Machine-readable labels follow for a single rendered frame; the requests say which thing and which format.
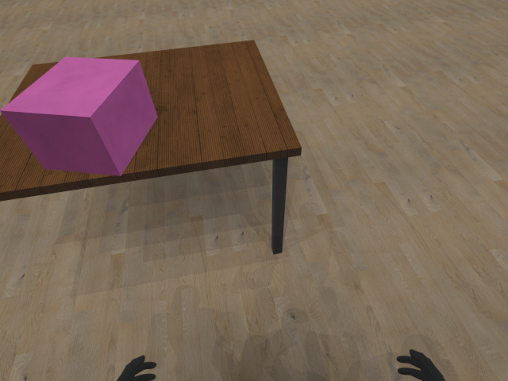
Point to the table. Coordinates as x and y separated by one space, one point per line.
217 107

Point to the left robot hand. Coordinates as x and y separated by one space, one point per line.
134 367

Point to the carton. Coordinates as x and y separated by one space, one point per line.
85 114

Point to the right robot hand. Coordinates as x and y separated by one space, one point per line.
428 370

